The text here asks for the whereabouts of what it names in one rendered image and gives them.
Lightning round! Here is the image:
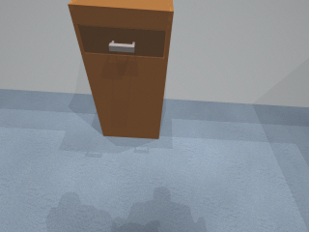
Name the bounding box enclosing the handle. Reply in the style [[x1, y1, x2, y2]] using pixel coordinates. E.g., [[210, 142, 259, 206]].
[[108, 41, 135, 53]]

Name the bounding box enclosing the drawer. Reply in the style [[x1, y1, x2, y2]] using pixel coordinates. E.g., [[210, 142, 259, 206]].
[[79, 24, 166, 58]]

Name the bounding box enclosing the cabinet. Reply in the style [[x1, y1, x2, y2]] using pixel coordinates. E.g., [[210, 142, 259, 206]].
[[68, 0, 174, 139]]

